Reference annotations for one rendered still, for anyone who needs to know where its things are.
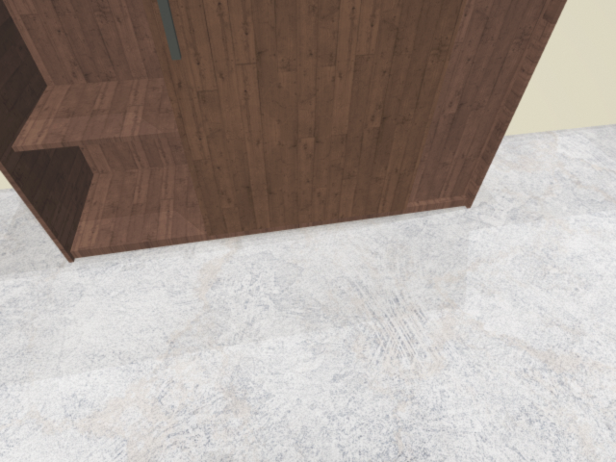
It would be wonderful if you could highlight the wardrobe door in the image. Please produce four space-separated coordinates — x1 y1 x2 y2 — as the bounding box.
142 0 467 236
408 0 550 202

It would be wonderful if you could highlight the handle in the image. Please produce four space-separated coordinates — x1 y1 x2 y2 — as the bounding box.
157 0 181 60

